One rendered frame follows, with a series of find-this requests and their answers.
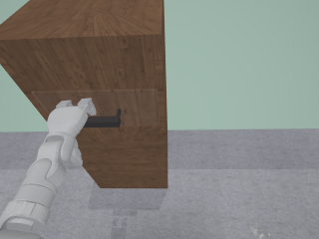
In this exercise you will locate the robot right hand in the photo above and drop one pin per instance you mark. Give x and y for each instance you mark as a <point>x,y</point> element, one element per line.
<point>259,232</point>

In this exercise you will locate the left robot upper arm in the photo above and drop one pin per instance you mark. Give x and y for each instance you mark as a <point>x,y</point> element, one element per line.
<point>14,234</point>

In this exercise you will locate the robot left forearm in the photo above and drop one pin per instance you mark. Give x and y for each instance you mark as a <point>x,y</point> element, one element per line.
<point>30,208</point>

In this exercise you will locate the drawer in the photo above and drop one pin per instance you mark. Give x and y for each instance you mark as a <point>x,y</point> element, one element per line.
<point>138,106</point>

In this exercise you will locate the robot left hand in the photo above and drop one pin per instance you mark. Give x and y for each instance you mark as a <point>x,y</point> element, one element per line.
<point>71,119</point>

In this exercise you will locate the handle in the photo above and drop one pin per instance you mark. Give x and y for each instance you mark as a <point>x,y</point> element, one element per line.
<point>104,121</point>

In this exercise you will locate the cabinet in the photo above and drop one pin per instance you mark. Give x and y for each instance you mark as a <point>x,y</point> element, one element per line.
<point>96,45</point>

